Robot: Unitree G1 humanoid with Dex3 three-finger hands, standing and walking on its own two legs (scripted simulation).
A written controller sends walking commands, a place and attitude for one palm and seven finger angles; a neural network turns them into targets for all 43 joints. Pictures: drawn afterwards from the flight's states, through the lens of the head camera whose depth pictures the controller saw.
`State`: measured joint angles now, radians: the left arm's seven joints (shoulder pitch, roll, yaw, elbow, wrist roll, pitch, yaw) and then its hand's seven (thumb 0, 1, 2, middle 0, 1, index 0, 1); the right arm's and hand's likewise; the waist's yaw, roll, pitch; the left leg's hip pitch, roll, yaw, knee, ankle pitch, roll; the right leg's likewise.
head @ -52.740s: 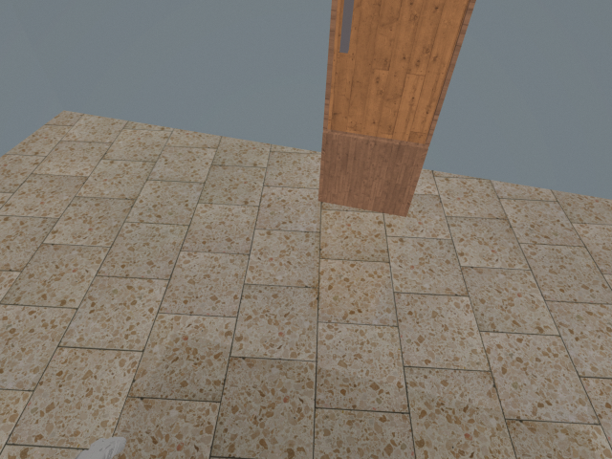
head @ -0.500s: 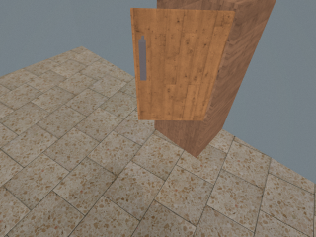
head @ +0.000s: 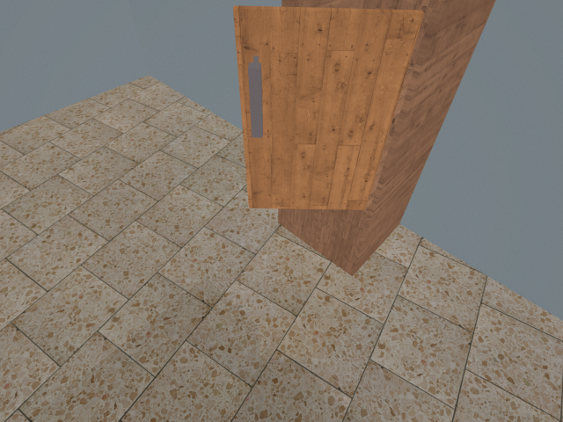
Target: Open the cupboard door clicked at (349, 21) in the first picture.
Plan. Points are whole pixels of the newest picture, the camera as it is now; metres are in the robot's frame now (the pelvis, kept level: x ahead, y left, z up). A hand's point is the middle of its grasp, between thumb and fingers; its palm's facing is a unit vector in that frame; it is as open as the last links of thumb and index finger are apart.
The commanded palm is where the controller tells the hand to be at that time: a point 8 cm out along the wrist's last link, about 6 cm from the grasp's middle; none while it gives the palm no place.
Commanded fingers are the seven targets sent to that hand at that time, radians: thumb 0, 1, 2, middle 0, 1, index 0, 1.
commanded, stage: look again from close up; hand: left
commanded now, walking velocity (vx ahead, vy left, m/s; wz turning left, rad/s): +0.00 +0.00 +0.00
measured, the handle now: (256, 97) +0.77 +0.10 +0.06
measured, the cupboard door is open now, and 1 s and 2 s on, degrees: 42 42 42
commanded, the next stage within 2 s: raise the hand with hooked fingers in 0.20 s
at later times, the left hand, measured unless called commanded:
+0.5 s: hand (152, 410) +0.15 +0.19 -0.05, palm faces +0.24 -0.94 -0.24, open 7.4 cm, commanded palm +0.11 +0.20 -0.06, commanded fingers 0.00 0.64 0.79 -0.22 -0.47 -0.22 -0.47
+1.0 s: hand (172, 390) +0.16 +0.15 +0.00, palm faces +0.03 -0.99 -0.10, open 10.3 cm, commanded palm +0.15 +0.23 -0.01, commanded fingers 0.00 0.06 0.54 -0.26 -0.84 -0.26 -0.84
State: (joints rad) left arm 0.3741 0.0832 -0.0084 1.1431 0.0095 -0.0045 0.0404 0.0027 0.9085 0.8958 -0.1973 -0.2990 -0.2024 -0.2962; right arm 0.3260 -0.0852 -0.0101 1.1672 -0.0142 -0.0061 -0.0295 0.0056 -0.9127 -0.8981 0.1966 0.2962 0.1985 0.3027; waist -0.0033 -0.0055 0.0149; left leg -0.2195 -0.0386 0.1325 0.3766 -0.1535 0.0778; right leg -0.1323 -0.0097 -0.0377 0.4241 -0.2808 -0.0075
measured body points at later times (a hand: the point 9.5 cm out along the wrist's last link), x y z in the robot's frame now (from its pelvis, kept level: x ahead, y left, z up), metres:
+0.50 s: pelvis +0.00 +0.00 -0.02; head +0.00 -0.03 +0.43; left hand +0.13 +0.24 -0.04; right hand +0.08 -0.26 -0.14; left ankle +0.04 +0.07 -0.74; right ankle -0.03 -0.11 -0.74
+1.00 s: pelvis -0.02 -0.06 -0.08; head +0.02 -0.06 +0.37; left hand +0.16 +0.21 +0.01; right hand +0.21 -0.26 -0.15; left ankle +0.04 +0.07 -0.74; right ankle -0.03 -0.11 -0.74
